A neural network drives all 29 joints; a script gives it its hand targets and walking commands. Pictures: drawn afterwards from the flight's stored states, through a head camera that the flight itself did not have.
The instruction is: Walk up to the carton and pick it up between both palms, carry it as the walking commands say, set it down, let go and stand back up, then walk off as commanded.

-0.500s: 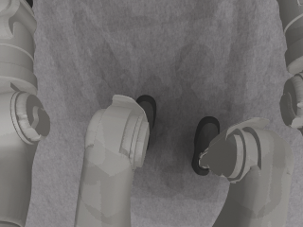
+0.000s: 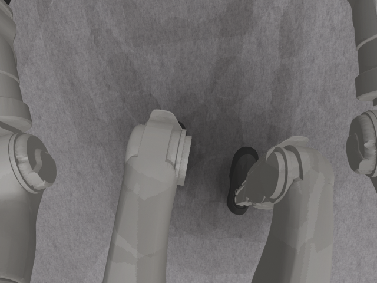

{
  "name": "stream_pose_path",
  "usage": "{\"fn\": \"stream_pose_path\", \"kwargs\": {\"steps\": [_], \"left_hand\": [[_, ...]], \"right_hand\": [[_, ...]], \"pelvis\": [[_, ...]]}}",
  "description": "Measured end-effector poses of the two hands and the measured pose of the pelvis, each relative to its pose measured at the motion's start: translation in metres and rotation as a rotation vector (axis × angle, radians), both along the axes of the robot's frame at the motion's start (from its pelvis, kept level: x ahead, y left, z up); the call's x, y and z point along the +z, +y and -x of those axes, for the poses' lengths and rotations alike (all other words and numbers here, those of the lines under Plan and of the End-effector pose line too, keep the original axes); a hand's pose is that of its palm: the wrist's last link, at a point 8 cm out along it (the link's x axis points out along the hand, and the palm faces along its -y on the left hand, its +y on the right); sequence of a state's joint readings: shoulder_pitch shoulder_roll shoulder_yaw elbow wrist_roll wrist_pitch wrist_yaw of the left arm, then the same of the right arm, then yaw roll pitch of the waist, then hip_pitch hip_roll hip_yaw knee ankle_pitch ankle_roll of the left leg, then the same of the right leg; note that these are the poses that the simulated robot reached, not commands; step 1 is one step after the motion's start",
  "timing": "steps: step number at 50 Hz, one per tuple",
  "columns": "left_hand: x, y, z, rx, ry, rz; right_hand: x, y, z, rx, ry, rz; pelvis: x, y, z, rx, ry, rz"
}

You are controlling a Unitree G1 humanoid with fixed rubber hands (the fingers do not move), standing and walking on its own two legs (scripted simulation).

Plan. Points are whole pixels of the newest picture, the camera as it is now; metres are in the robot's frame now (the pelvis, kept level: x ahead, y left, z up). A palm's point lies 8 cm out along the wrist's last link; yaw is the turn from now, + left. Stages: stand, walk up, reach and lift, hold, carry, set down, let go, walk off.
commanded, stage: set down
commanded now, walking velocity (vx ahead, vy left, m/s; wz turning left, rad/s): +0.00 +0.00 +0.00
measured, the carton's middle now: out of the picture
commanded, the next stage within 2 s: let go in 1.00 s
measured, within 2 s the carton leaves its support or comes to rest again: neither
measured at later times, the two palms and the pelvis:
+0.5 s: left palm out of the picture +0.47 +0.38 +0.00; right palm out of the picture +0.61 -0.09 +0.01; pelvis -0.03 +0.00 +0.10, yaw +0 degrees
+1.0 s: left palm out of the picture +0.48 +0.39 +0.14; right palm out of the picture +0.61 -0.11 +0.14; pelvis +0.01 +0.00 +0.23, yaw +2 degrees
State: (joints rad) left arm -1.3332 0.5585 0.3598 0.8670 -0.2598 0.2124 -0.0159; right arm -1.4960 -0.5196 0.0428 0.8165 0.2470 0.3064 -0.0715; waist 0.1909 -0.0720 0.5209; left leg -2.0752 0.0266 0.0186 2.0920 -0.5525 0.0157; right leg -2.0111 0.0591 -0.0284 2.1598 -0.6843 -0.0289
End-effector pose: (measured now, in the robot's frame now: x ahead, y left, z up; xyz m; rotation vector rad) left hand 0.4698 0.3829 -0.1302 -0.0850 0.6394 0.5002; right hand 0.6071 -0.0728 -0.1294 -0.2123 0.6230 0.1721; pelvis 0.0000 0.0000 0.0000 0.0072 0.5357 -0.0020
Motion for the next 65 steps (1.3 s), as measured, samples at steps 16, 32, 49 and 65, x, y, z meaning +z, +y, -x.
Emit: {"fn": "stream_pose_path", "kwargs": {"steps": [16, 32, 49, 65], "left_hand": [[0.093, -0.001, -0.006, -0.037, -0.059, 0.021], [0.181, 0.014, -0.008, -0.011, -0.021, 0.018], [0.273, 0.004, -0.013, -0.055, -0.046, 0.005], [0.339, -0.026, 0.034, -0.199, 0.087, -0.059]], "right_hand": [[0.087, -0.017, 0.002, -0.082, -0.020, -0.047], [0.180, -0.010, -0.019, -0.052, 0.031, -0.027], [0.265, -0.030, -0.006, -0.014, -0.011, -0.002], [0.327, -0.037, 0.040, -0.105, 0.042, 0.038]], "pelvis": [[0.052, 0.003, 0.028, 0.033, -0.026, 0.023], [0.141, -0.004, 0.011, 0.038, 0.023, 0.018], [0.232, 0.002, -0.010, 0.055, -0.050, 0.023], [0.265, 0.001, -0.033, 0.064, 0.049, 0.005]]}}
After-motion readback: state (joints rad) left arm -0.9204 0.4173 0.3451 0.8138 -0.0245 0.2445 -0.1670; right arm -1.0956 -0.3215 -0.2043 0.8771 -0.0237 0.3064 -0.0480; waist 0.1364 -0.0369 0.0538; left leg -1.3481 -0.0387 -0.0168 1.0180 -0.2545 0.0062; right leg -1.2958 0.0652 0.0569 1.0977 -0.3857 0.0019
